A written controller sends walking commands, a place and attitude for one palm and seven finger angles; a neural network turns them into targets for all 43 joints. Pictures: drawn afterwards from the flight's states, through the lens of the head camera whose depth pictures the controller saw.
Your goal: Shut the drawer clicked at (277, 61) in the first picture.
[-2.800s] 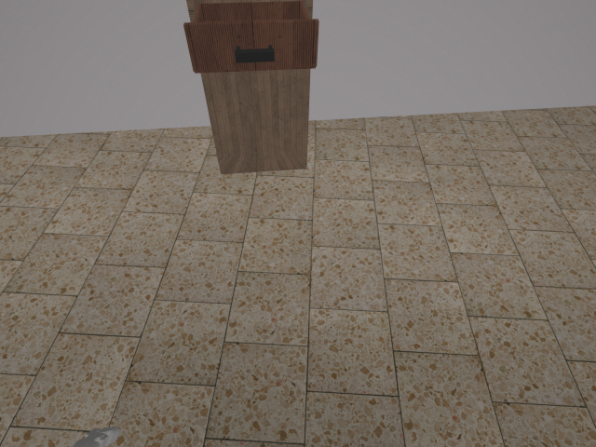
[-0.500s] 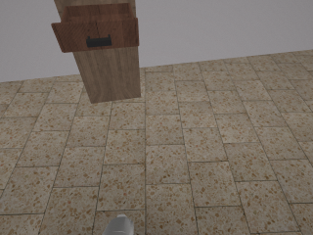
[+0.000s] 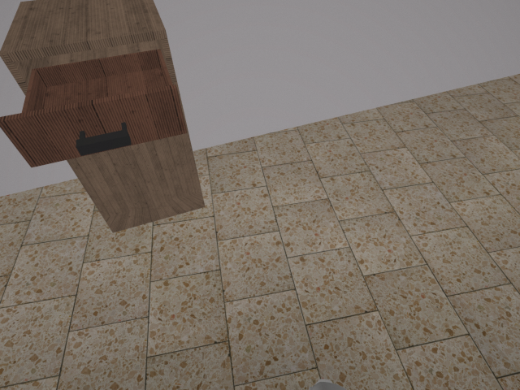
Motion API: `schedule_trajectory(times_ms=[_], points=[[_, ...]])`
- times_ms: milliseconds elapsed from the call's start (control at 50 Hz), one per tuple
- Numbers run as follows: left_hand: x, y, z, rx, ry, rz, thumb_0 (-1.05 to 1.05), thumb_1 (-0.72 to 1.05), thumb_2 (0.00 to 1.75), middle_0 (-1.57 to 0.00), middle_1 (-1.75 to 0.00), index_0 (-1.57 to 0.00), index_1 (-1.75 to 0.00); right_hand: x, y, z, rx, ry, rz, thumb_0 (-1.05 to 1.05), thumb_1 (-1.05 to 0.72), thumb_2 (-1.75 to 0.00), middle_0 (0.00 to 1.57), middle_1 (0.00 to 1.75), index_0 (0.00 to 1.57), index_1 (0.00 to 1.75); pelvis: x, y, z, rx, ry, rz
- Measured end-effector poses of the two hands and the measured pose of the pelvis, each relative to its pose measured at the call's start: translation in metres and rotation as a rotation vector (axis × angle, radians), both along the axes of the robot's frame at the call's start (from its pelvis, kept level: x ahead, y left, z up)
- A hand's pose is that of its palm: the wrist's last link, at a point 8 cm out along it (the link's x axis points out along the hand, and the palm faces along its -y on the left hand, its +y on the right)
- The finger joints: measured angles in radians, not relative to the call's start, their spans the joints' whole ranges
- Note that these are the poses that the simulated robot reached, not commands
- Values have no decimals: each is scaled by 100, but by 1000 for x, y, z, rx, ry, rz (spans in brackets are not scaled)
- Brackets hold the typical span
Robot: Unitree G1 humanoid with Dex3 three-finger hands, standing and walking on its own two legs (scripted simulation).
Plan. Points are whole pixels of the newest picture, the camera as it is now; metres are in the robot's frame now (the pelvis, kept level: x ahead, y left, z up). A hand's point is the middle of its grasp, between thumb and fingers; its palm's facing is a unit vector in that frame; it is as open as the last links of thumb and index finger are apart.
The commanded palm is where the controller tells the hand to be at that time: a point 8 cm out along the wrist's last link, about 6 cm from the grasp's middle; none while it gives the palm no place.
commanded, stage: walk to a spot facing it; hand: left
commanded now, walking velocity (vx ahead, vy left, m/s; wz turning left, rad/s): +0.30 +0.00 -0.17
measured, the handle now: (103, 136) +0.66 +0.42 -0.01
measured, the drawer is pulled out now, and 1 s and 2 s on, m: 0.30 0.30 0.30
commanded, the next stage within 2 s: turn to face it in 0.08 s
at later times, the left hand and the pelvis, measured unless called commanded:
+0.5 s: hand out of the picture +0.16 +0.19 -0.21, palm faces +0.20 -0.97 -0.13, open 7.3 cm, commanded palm none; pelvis +0.18 +0.02 -0.02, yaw +8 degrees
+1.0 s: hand (156, 338) +0.24 +0.22 -0.16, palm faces +0.31 -0.92 -0.25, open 7.4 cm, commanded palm none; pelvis +0.21 +0.00 +0.00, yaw +16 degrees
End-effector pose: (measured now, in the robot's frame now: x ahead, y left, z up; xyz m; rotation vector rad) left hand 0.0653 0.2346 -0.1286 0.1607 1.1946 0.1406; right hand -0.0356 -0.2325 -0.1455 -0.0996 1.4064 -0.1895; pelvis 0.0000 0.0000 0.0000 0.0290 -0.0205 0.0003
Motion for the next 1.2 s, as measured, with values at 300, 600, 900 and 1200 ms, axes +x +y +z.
schedule_trajectory(times_ms=[300, 600, 900, 1200], points=[[82, -28, -7, 1, 62, 25, 0, 94, 90, -20, -30, -20, -30, 163, -16, 5, 8, -70, 24, 1, -92, -90, 19, 30, 20, 30, 119, -24, 3, -49, 4, 26], [99, 25, -41, -58, 153, 227, 1, 91, 90, -20, -30, -20, -30, 328, 30, 19, -89, -204, 264, 1, -92, -90, 19, 30, 20, 30, 186, 27, -11, -66, 1, 163], [149, 44, -3, 40, 15, 282, 1, 91, 90, -20, -30, -20, -30, 362, 40, 19, -15, -211, 313, 0, -92, -90, 20, 30, 20, 30, 208, 20, 2, -47, 5, 257], [111, -26, 8, 38, 27, 378, 1, 91, 90, -20, -30, -20, -30, 355, -9, 0, 20, -82, 377, 1, -91, -90, 20, 30, 20, 30, 211, -23, 4, -15, -9, 364]])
